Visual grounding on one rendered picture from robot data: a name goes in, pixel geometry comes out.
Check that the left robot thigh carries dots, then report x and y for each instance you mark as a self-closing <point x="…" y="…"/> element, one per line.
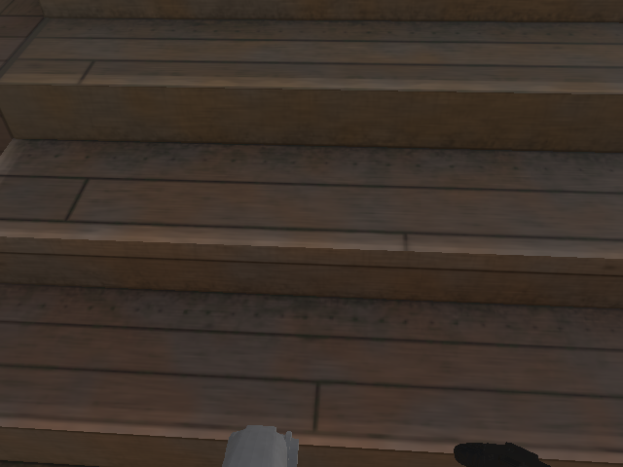
<point x="262" y="446"/>

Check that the left robot shin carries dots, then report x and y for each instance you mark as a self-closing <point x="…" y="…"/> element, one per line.
<point x="230" y="438"/>

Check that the robot right hand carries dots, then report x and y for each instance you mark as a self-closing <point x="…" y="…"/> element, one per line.
<point x="493" y="455"/>

